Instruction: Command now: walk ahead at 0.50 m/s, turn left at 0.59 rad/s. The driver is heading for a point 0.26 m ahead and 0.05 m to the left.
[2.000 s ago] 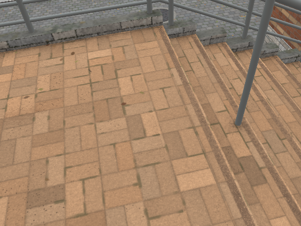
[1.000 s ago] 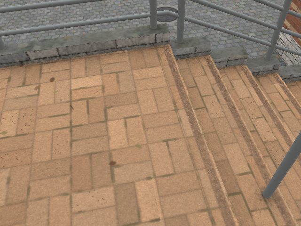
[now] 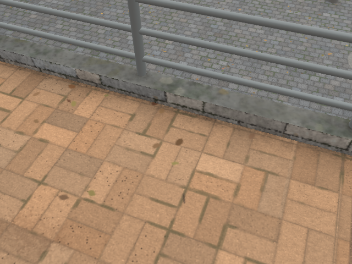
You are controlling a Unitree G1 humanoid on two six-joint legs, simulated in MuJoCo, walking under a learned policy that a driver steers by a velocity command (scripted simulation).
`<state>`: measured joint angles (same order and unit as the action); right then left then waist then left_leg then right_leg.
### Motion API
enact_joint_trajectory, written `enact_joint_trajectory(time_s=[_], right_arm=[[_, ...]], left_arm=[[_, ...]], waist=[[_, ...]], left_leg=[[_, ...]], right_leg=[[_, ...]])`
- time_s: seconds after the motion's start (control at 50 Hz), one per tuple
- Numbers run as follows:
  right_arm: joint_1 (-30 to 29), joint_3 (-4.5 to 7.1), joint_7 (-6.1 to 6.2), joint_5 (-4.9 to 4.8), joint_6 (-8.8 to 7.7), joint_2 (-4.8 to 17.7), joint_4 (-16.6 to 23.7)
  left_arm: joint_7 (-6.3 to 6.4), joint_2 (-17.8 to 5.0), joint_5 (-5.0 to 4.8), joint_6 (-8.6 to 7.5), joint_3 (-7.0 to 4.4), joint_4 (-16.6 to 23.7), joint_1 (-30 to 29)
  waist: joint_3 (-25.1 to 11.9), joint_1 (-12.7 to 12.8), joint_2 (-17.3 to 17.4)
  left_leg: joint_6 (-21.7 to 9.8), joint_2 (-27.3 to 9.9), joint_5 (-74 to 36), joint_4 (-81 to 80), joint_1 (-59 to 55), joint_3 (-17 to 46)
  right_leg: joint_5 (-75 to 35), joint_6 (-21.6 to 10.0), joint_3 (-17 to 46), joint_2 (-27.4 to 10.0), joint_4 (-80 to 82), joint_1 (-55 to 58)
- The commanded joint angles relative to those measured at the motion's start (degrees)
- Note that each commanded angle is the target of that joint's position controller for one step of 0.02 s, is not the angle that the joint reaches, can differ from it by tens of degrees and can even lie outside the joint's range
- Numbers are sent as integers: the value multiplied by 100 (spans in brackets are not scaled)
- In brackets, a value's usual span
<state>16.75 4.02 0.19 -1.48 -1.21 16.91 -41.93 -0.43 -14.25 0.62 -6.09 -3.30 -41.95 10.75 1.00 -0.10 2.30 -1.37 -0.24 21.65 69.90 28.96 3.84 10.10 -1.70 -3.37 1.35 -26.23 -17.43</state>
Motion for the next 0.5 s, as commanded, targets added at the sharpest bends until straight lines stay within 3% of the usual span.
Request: enact_joint_trajectory(time_s=[0.02,0.08,0.12,0.18,0.24,0.28,0.3,0.32,0.34,0.36,0.38,0.4,0.42,0.46,0.5], right_arm=[[-43,102,-26,-5,7,277,542],[-366,65,-5,85,8,187,686],[-540,8,-46,121,-46,71,705],[-1034,-44,-171,110,-139,-12,768],[-1232,16,-246,133,-164,166,906],[-629,143,-219,212,-186,402,709],[-223,257,-152,262,-180,768,613],[230,321,-39,440,-134,1239,663],[122,149,-32,398,-105,927,662],[63,71,-97,278,-55,575,617],[-311,18,-130,214,-52,437,591],[-665,-13,-139,196,-49,382,581],[-1003,-3,-130,213,-29,427,598],[-1315,53,-89,323,1,533,566],[-1322,29,-42,325,-1,402,469]], left_arm=[[-16,-629,-18,-91,-170,219,62],[-13,-852,15,-119,-242,66,169],[13,-931,-8,-55,-256,7,95],[51,-1033,-105,55,-256,-135,301],[58,-1205,-230,141,-291,-256,447],[81,-1182,-297,178,-279,-284,349],[83,-1004,-218,160,-211,-319,565],[48,-599,47,108,-40,-154,848],[-23,-331,26,125,129,-268,1372],[-43,-812,-133,231,-5,-379,1105],[-27,-856,-200,321,-21,-262,692],[43,-810,-142,423,-27,-281,510],[124,-838,-74,538,-52,-289,493],[218,-697,-52,671,-38,-405,749],[261,-561,-29,687,0,-457,748]], waist=[[-20,35,-849],[22,25,-594],[-70,23,-598],[-215,250,-696],[-305,223,-841],[-606,-155,-781],[-900,-288,-469],[-1664,-261,618],[-2540,-61,1202],[-2396,-248,563],[-1712,-163,431],[-1273,-56,216],[-1001,107,278],[-838,312,540],[-886,269,578]], left_leg=[[63,-602,-431,-104,1015,190],[191,-586,-929,-887,1140,215],[208,-489,-1489,-1778,765,-1],[183,-253,-2295,-2966,90,-362],[3,-107,-1949,-3649,-179,-397],[-243,160,-2392,-4486,-1179,-568],[-424,-96,-3885,-4554,-2105,-307],[-1108,-1534,-6818,-3831,-3950,1179],[-2073,-2518,-7140,-3989,-4434,2386],[-1897,-2102,-5871,-4265,-3838,2032],[-1632,-1783,-4949,-4446,-3341,1571],[-1410,-1564,-4165,-4663,-2667,1320],[-1256,-1398,-3481,-4917,-1895,1071],[-1200,-1143,-2773,-5231,-934,688],[-1188,-1065,-2221,-5279,-798,551]], right_leg=[[-110,-904,1417,-1608,1655,652],[-1817,-1047,843,-1670,1622,761],[-2842,-934,264,-1471,1430,766],[-3076,-780,-108,-1321,1225,867],[-3068,-668,72,-1521,755,1350],[-3297,-419,-2,-1314,-116,1375],[-2746,-136,-223,-1012,-941,954],[12,247,-366,-596,-2646,-584],[3191,481,376,-324,-3784,-1227],[3084,531,750,-549,-4022,-1240],[2907,529,641,-652,-3947,-1562],[2646,562,610,-747,-3663,-1537],[2317,622,595,-791,-3323,-1148],[1786,697,397,-645,-2852,-357],[1417,647,373,-612,-2278,-17]])
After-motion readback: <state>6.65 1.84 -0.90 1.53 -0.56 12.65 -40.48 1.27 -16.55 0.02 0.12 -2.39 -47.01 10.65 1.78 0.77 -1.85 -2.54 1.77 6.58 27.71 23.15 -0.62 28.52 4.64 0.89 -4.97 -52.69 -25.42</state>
